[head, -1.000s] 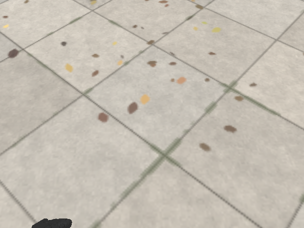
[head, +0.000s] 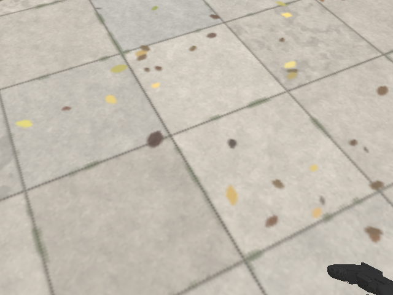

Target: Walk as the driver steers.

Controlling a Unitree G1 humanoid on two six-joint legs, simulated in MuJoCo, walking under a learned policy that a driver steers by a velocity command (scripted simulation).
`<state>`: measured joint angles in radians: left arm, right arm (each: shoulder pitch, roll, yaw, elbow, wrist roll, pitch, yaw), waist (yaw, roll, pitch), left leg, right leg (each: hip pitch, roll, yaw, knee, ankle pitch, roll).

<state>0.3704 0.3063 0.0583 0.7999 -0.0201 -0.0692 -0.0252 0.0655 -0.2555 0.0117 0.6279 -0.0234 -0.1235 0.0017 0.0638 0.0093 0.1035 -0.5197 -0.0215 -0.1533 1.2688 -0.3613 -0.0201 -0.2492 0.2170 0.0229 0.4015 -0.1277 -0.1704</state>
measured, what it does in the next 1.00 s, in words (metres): walks ahead, turning right: left foot, then right foot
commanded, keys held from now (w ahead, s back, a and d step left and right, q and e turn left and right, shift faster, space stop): e+shift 0.56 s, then shift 0.44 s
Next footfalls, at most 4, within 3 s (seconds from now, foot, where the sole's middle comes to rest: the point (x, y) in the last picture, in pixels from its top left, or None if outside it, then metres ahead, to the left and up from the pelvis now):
0.22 left None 0.37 0.09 -0.77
0.64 right None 0.17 -0.09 -0.77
1.02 left None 0.33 0.09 -0.77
1.68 left None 0.26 0.15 -0.77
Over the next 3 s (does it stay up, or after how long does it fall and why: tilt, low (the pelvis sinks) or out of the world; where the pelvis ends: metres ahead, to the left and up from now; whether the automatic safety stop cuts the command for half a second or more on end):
stays up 1.20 -0.29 -0.02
